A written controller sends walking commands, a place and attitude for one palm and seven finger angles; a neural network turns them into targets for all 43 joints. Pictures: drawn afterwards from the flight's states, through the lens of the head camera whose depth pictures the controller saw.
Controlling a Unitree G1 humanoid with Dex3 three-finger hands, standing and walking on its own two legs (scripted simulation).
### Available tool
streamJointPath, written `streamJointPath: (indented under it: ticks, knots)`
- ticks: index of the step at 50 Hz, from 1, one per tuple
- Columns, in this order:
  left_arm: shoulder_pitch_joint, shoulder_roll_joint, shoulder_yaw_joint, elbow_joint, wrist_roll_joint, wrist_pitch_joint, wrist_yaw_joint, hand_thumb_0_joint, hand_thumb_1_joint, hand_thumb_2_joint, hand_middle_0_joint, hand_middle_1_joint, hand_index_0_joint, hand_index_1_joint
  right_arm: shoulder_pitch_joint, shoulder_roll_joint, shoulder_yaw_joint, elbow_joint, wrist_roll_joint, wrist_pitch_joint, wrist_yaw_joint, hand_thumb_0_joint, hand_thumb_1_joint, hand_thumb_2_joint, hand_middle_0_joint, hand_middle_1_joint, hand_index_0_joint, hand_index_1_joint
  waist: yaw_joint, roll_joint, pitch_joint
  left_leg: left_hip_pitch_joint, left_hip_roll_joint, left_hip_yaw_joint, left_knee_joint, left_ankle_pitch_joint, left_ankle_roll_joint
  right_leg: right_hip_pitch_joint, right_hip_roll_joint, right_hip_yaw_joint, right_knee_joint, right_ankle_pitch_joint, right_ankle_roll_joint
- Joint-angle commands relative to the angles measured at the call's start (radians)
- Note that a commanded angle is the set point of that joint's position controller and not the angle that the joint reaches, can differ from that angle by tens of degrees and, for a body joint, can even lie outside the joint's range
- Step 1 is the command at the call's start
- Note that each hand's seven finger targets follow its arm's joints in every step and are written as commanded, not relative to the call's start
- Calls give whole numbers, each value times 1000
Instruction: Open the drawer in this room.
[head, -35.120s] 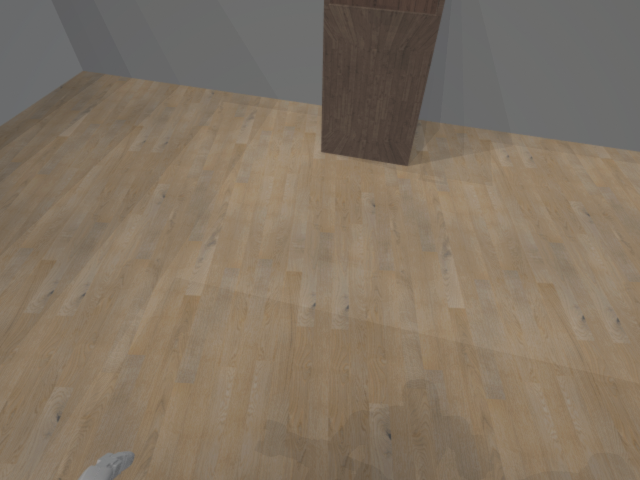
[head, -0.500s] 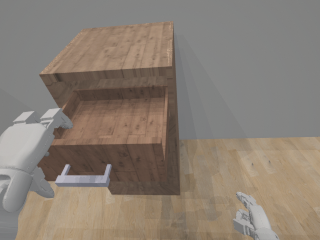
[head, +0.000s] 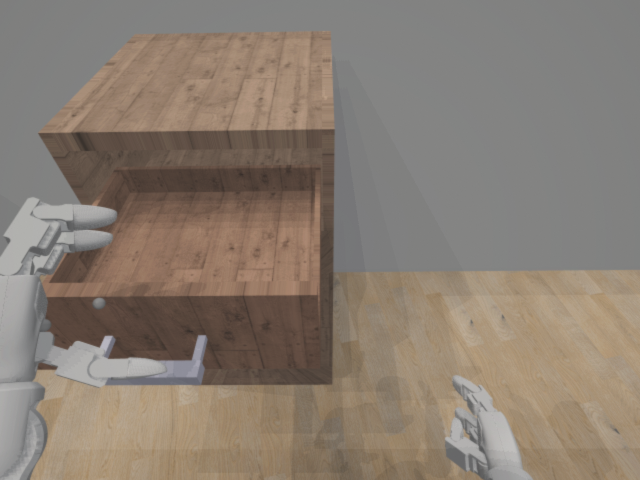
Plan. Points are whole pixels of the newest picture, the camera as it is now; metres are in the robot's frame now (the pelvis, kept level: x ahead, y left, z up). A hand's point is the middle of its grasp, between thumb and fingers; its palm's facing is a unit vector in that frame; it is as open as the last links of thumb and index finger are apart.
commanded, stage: draw the hand back to the body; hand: left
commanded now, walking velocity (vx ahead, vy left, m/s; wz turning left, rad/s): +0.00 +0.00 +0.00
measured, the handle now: (149, 357) +0.23 +0.25 +0.04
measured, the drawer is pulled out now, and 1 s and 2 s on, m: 0.29 0.29 0.29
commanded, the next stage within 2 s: step back with the hand held close in 0.80 s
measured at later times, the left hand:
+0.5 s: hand (91, 291) +0.20 +0.23 +0.22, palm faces +0.44 -0.80 -0.41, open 9.5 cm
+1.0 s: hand (78, 305) +0.18 +0.23 +0.22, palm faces +0.46 -0.78 -0.42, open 7.4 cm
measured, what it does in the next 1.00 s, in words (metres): stands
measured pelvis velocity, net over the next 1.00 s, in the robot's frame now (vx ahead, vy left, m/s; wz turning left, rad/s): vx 0.00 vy -0.01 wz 0.00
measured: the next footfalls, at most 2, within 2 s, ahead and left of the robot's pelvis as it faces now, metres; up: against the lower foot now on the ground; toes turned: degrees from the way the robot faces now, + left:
right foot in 1.46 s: -0.03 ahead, -0.09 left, +0.00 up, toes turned -1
left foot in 1.74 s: -0.09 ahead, +0.15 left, +0.00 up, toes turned +1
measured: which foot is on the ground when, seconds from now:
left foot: down 0.00-1.00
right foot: down 0.00-1.00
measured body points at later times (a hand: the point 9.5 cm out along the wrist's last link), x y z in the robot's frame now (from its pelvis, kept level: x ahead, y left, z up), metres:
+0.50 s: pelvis +0.01 -0.01 +0.00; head +0.00 -0.03 +0.45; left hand +0.17 +0.27 +0.24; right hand +0.21 -0.22 -0.08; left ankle +0.00 +0.12 -0.74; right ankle +0.00 -0.11 -0.74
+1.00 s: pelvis +0.00 -0.01 +0.00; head -0.02 -0.03 +0.45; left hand +0.15 +0.27 +0.24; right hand +0.19 -0.23 -0.08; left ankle +0.00 +0.12 -0.74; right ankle +0.00 -0.11 -0.74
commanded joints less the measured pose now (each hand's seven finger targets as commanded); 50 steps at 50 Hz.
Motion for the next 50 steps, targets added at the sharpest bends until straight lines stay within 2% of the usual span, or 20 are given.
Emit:
streamJointPath:
  ticks: [1,9,16,17,20,23,24,30,33,34,36,38,40,43,45,46,47,48,49,50]
  knots:
    - [-108,167,134,-205,-58,-96,55,0,-115,465,-273,-952,-273,-952,-114,-108,-43,-136,-8,-74,-10,0,-900,-900,200,300,200,300,-16,112,-74,2,29,15,-86,133,-4,-2,-22,-17,-76,85,-18]
    - [-35,155,144,-190,-71,-99,35,0,165,585,-252,-772,-252,-772,-112,-122,-69,-136,-8,-61,3,0,-900,-900,200,300,200,300,-8,14,-126,26,35,25,-52,330,0,48,-20,-17,-50,277,-13]
    - [4,181,183,-197,-76,-101,40,0,410,690,-235,-615,-235,-615,-102,-120,-79,-141,-3,-42,-3,0,-900,-900,200,300,200,300,-7,2,-163,34,33,31,-43,324,1,50,-25,-12,-48,286,-8]
    - [7,176,180,-195,-76,-100,39,0,445,705,-232,-592,-232,-592,-101,-119,-80,-142,0,-38,-3,0,-900,-900,200,300,200,300,-9,-17,-156,33,34,31,-43,327,1,46,-23,-12,-48,285,-7]
    - [-16,181,185,-179,-77,-96,40,0,550,750,-225,-525,-225,-525,-103,-119,-80,-138,0,-34,-8,0,-900,-900,200,300,200,300,-16,5,-131,34,30,35,-46,291,2,21,-23,-9,-65,259,-5]
    - [-26,172,181,-153,-79,-93,39,0,655,795,-218,-458,-218,-458,-103,-116,-82,-138,2,-29,-10,0,-900,-900,200,300,200,300,-16,-22,-111,35,30,37,-49,252,8,3,-22,-6,-77,222,-1]
    - [-41,173,178,-163,-77,-93,37,0,690,810,-215,-435,-215,-435,-107,-120,-82,-137,1,-31,-11,0,-900,-900,200,300,200,300,-18,25,-106,40,25,38,-50,248,6,-4,-19,0,-91,214,-5]
    - [-54,170,163,-149,-79,-88,40,0,900,900,-200,-300,-200,-300,-109,-114,-77,-138,-2,-33,-14,0,-900,-900,200,300,200,300,-19,-5,-99,37,23,34,-57,202,12,-8,-23,3,-102,167,2]
    - [-59,170,164,-160,-77,-90,41,0,900,900,-200,-300,-200,-300,-113,-113,-77,-139,-2,-34,-12,0,-900,-900,200,300,200,300,-16,-18,-108,35,21,31,-55,206,13,0,-23,5,-100,169,1]
    - [-68,184,176,-171,-77,-89,42,0,900,900,-200,-300,-200,-300,-116,-116,-77,-137,-4,-37,-14,0,-900,-900,200,300,200,300,-14,21,-109,39,17,33,-54,206,11,-1,-23,12,-109,175,-2]
    - [-66,175,168,-169,-76,-90,43,0,900,900,-200,-300,-200,-300,-116,-110,-75,-137,-3,-37,-13,0,-900,-900,200,300,200,300,-15,30,-106,38,18,33,-55,192,10,-2,-27,11,-109,156,-1]
    - [-61,176,171,-151,-79,-88,43,0,900,900,-200,-300,-200,-300,-116,-108,-74,-137,-3,-38,-13,0,-900,-900,200,300,200,300,-14,-4,-93,30,19,30,-60,176,11,-8,-25,9,-113,134,2]
    - [-67,177,170,-146,-80,-89,42,0,900,900,-200,-300,-200,-300,-120,-108,-75,-133,-2,-40,-14,0,-900,-900,200,300,200,300,-18,11,-76,33,18,33,-62,162,10,-19,-27,14,-127,117,2]
    - [-56,174,173,-146,-81,-92,42,0,900,900,-200,-300,-200,-300,-118,-108,-79,-133,-2,-41,-12,0,-900,-900,200,300,200,300,-13,-14,-105,38,18,31,-60,175,13,-2,-26,13,-117,131,2]
    - [-56,170,165,-143,-80,-94,41,0,900,900,-200,-300,-200,-300,-117,-109,-78,-131,-2,-41,-12,0,-900,-900,200,300,200,300,-17,10,-76,33,18,31,-65,164,10,-16,-26,13,-127,114,0]
    - [-103,280,281,-197,-76,-127,45,0,900,900,-200,-300,-200,-300,-103,-145,-81,-181,11,-19,-5,0,-900,-900,200,300,200,300,-58,-41,-11,-44,23,-6,-18,102,26,-166,-76,124,-184,104,2]
    - [-29,219,237,-120,-72,-131,39,0,900,900,-200,-300,-200,-300,-104,-130,-87,-159,9,-4,-4,0,-900,-900,200,300,200,300,-61,-108,-22,-38,17,-12,21,83,29,-191,-101,132,-204,81,-1]
    - [-14,205,209,-126,-64,-130,35,0,900,900,-200,-300,-200,-300,-106,-133,-91,-164,12,3,-1,0,-900,-900,200,300,200,300,-63,-149,-25,-27,13,-12,56,72,30,-222,-120,148,-220,65,-7]
    - [-31,214,214,-158,-61,-142,36,0,900,900,-200,-300,-200,-300,-110,-134,-93,-168,9,4,-1,0,-900,-900,200,300,200,300,-66,-107,-26,-39,4,-3,77,68,26,-244,-135,159,-225,70,-16]
    - [-1,204,205,-152,-58,-149,40,0,900,900,-200,-300,-200,-300,-100,-133,-96,-164,11,7,-2,0,-900,-900,200,300,200,300,-69,-110,-66,-39,7,-3,95,70,24,-237,-152,153,-207,69,-21]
